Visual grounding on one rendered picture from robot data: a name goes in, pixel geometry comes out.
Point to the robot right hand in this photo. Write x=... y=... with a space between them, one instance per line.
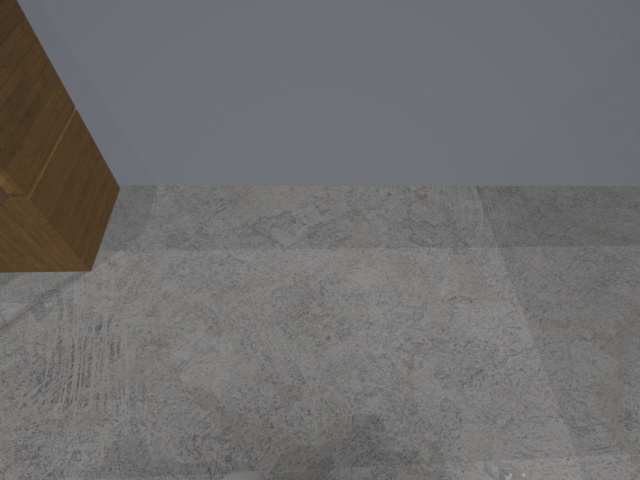
x=501 y=471

